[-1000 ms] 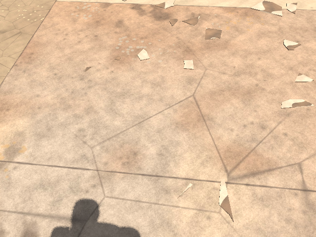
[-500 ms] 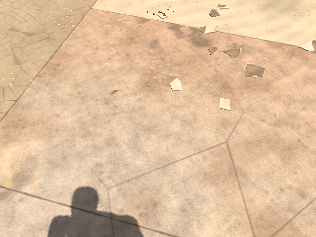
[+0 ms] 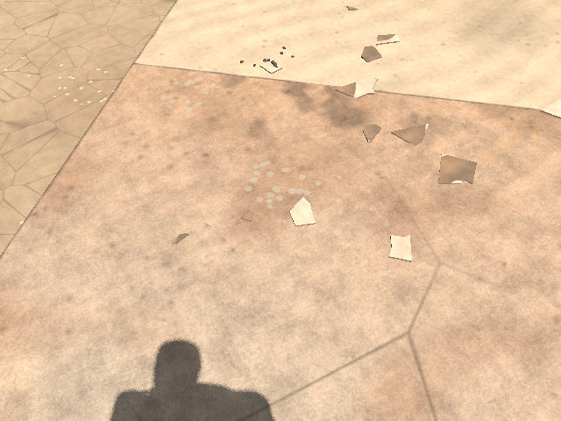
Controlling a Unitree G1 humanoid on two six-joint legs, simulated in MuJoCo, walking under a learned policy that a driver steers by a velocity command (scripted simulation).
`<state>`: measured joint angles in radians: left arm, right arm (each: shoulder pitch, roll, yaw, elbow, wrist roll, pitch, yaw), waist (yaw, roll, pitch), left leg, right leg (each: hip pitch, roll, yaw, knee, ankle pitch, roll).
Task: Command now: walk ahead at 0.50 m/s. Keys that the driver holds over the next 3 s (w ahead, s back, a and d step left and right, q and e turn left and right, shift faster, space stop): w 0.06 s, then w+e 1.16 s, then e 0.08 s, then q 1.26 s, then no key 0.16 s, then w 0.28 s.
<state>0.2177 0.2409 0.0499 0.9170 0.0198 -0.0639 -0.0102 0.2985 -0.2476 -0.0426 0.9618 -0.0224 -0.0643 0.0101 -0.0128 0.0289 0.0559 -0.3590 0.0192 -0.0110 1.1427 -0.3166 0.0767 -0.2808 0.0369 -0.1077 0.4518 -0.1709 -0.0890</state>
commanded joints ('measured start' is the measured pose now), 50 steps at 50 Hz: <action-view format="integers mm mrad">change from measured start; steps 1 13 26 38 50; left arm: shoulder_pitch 82 262 149 -228 106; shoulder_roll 73 111 47 23 214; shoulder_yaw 12 19 34 4 77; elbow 4 80 -5 -165 -88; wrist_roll -7 -9 13 15 -7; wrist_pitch -31 -22 39 60 54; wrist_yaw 3 12 -16 -66 9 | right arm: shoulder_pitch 68 -347 -70 78 -60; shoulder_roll -45 -38 -54 -106 -104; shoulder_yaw -10 10 -15 -34 -29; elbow -27 -171 -115 -49 -185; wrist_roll -16 0 -3 2 15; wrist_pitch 17 14 -31 -51 -34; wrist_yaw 13 14 -26 -27 -3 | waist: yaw -14 75 28 -19 84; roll -95 -98 73 45 -40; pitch -45 25 -35 38 -118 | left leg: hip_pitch -130 -224 228 320 -396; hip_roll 64 40 259 248 84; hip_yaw -20 52 -149 188 -1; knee -11 -523 -970 -1002 180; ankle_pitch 57 298 132 424 -31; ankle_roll -17 -98 46 55 -79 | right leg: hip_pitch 123 248 -287 -349 401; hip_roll -254 -210 -119 -119 -322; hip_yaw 278 246 160 29 564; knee -288 -257 702 280 -174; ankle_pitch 147 335 -124 156 113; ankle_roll -112 -123 12 27 -259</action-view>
